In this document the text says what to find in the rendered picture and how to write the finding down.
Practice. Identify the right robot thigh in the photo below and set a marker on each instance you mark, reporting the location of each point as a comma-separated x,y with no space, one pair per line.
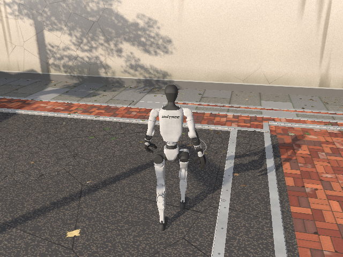
184,160

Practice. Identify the right robot forearm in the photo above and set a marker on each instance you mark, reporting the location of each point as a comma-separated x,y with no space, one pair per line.
197,145

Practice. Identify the left robot forearm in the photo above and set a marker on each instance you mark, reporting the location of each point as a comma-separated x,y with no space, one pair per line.
147,139

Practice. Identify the humanoid robot head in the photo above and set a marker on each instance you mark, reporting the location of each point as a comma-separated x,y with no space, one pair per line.
171,92

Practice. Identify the robot left hand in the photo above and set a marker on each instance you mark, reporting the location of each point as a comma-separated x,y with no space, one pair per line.
151,145

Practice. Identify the robot right upper arm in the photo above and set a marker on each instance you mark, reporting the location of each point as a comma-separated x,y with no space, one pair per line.
190,122

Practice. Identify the robot right hand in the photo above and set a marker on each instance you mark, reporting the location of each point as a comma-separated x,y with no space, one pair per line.
202,163

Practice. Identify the robot left upper arm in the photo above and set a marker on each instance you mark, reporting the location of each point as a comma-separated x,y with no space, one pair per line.
152,120

